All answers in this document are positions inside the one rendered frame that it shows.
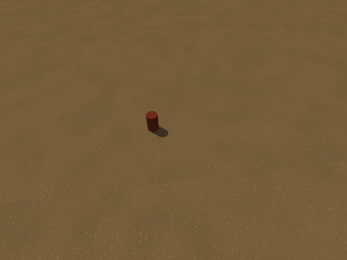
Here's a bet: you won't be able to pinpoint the can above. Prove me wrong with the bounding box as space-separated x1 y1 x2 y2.
146 111 159 132

